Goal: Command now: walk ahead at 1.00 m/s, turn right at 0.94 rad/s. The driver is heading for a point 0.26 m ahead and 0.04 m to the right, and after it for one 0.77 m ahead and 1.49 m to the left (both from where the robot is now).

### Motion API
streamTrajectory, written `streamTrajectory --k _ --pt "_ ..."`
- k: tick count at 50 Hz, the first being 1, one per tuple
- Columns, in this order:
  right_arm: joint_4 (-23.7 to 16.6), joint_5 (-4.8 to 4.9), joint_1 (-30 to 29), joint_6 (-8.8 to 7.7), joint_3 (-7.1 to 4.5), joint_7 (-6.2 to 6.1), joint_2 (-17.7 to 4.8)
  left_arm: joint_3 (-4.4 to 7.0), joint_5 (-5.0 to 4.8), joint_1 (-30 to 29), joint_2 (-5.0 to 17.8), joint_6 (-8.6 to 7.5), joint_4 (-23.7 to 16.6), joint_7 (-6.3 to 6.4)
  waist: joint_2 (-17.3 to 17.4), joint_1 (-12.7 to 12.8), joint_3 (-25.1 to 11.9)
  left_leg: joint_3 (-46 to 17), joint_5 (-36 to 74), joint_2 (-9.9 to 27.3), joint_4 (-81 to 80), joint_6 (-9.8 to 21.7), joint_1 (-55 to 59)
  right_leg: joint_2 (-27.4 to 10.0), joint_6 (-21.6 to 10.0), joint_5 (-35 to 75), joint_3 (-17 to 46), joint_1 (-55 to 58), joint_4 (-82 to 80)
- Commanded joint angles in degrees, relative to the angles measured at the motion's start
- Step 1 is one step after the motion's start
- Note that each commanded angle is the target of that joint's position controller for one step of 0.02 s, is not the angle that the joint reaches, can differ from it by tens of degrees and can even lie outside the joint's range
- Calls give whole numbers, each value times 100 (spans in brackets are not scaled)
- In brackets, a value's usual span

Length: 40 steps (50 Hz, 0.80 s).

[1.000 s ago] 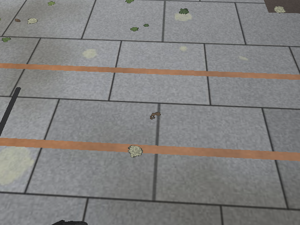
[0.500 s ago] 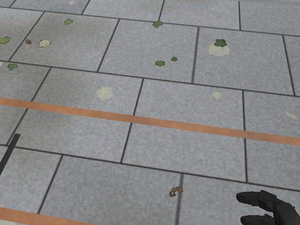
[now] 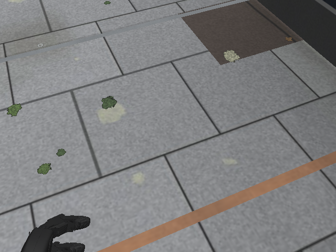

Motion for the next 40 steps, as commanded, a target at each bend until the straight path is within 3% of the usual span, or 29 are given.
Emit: streamTrajectory --k 1,2,3,4,5,6,7,8,10,11,13,16,18,20,22,23,24,25,26,27,28,29,30,31,32,33,35,37,40 --pt "-732 -52 -954 149 -330 -142 -1533 314 -21 2381 814 -26 374 128 811 1738 -721 -424 8810 1602 2691 499 -1448 661 -361 -635 -71 3160 -88" --pt "-785 -94 -1044 209 -320 -104 -1466 465 23 3392 973 -41 785 246 578 2040 -1105 -561 7347 1424 4438 612 -2328 657 -503 -949 539 4641 -666" --pt "-914 -98 -1042 186 -207 -4 -864 605 -19 2907 1294 8 856 371 -842 1474 -629 -624 1115 275 6657 527 -4011 -147 -575 -1048 1849 5190 -1034" --pt "-1446 99 -277 98 -64 10 -493 627 171 2484 1798 12 568 352 -1192 586 -1682 -1765 -225 -60 8077 423 -5708 -1546 -1494 -984 4806 6565 -1768" --pt "-1469 117 -909 -22 -57 -1 -749 636 132 2685 1484 29 525 431 -213 1014 -1637 -2234 335 121 8024 494 -6238 -1699 -1377 -2005 5214 6272 -2800" --pt "-1393 164 -1011 -41 -50 -2 -799 560 126 2501 1173 -38 648 498 328 772 -697 -2229 628 394 7644 576 -6324 -1670 -1112 -2169 4614 5317 -3019" --pt "-1301 100 -1121 -4 -24 26 -692 470 134 2281 887 -142 705 501 789 520 -298 -2336 788 618 7165 625 -5957 -1494 -836 -1958 4013 4357 -3099" --pt "-1173 41 -968 105 11 73 -563 397 152 2102 718 -281 694 512 915 298 -182 -2536 901 721 6874 656 -5463 -1353 -633 -1653 3465 3628 -3168" --pt "-1002 12 -816 362 19 219 -412 276 54 2076 422 -512 843 506 735 42 134 -2745 1100 910 6198 602 -4865 -1034 -172 -1441 2591 2604 -3515" --pt "-1010 31 -959 426 6 274 -386 276 17 2117 439 -592 919 477 602 34 307 -2743 1282 928 5874 593 -5005 -889 61 -1090 2181 2531 -3616" --pt "-1180 100 -1567 467 10 316 -358 284 3 2349 491 -685 1003 397 305 247 492 -2516 1941 789 5126 663 -5356 -588 476 258 1340 2725 -3787" --pt "-1341 137 -2219 373 69 366 -252 211 -57 2532 359 -746 1075 369 72 455 474 -1842 3049 500 3864 866 -5330 -209 866 2037 299 3200 -3800" --pt "-1442 141 -2596 313 117 415 -208 152 -69 2715 363 -764 1145 431 47 575 447 -1366 3502 281 3035 1002 -5158 -240 1030 2960 -22 3626 -3887" --pt "-1454 108 -2639 286 126 452 -280 130 -66 2771 534 -769 1184 552 -163 482 249 -1025 3701 -41 2414 1156 -4781 -447 1174 4760 -222 4237 -3622" --pt "-1325 63 -2172 339 49 455 -563 179 -24 2617 833 -671 1138 757 -491 103 -140 -843 3313 -413 2204 1267 -4255 -715 1287 6414 -358 4847 -2787" --pt "-1151 57 -1535 383 -32 434 -777 227 24 2448 990 -577 1076 843 -609 -274 -450 -819 2912 -625 2248 1333 -3640 -840 1307 7046 -349 4911 -1990" --pt "-866 56 -502 421 -156 401 -1031 281 77 2118 1140 -471 962 885 -649 -818 -848 -951 2507 -739 2335 1478 -2665 -940 1272 7257 -286 4633 -731" --pt "-494 53 877 446 -323 328 -1297 349 131 1522 1303 -374 780 884 -515 -1573 -1180 -1540 2039 -512 2113 1835 -1434 -920 1186 6494 -161 3774 1305" --pt "-307 172 1235 465 -436 234 -1400 310 141 1095 1001 -360 714 742 404 -1698 -910 -2049 1890 -185 1765 2100 -744 57 1048 1451 -198 2460 3895" --pt "-310 97 606 515 -431 214 -1508 17 198 1114 -46 -530 236 623 1625 -655 -547 -3765 2876 360 2343 2562 -15 730 1141 -2942 494 -169 5647" --pt "-567 21 126 519 -445 176 -1621 -111 31 1561 -45 -673 -258 532 1573 -222 -1407 -6200 801 1274 774 3348 552 571 1132 -2886 1624 -1217 5727" --pt "-769 -16 -159 511 -418 138 -1228 -116 137 1380 341 -792 -210 485 329 -175 -857 -6585 -495 1412 -240 3054 -220 187 987 -2268 1779 -1255 4962" --pt "-769 -16 -424 495 -359 128 -993 -73 155 1323 508 -791 -159 454 -352 153 -232 -6190 -526 1273 -467 2751 -1273 -61 1011 -1919 1676 -946 4298" --pt "-781 23 -555 429 -327 118 -971 -96 284 1265 483 -698 -176 459 -583 389 71 -5806 -76 1021 -511 2600 -2070 -201 1118 -1945 1636 -631 3912" --pt "-845 54 -644 328 -311 87 -997 -133 360 1276 442 -539 -209 448 -607 538 262 -5426 210 762 -588 2526 -2757 -374 1250 -1935 1595 -297 3469" --pt "-847 81 -712 247 -274 91 -953 -169 368 1180 409 -399 -272 427 -559 630 440 -4995 407 503 -718 2431 -3443 -510 1360 -1913 1466 63 2909" --pt "-913 105 -675 119 -325 115 -1125 -226 300 558 382 -301 -581 378 -263 469 568 -4402 1403 108 -911 2330 -4103 -565 1496 -1262 1119 583 1681" --pt "-910 156 -521 100 -374 132 -1150 -298 162 -7 234 -307 -798 324 45 176 507 -4020 2389 -189 -754 2044 -4063 -467 1484 -196 981 1048 423" --pt "-899 200 -151 141 -474 184 -1300 -319 50 -409 198 -333 -964 335 427 -283 118 -4105 3640 -130 -391 1765 -2990 -104 1356 550 875 1252 -661"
